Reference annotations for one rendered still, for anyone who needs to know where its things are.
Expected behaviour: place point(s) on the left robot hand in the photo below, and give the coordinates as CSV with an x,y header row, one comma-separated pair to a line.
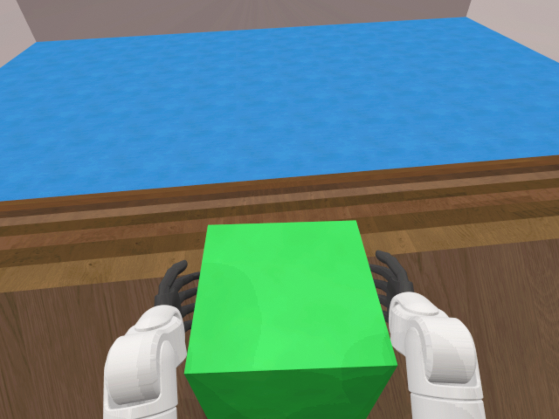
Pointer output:
x,y
169,287

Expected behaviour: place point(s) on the robot right forearm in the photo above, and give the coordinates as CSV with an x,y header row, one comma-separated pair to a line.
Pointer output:
x,y
442,366

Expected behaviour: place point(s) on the robot left forearm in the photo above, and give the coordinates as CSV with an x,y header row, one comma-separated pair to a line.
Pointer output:
x,y
140,370

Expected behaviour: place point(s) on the carton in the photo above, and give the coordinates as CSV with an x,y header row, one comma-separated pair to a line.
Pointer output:
x,y
287,324

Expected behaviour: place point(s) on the right robot hand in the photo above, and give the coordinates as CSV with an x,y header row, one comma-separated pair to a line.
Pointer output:
x,y
396,275

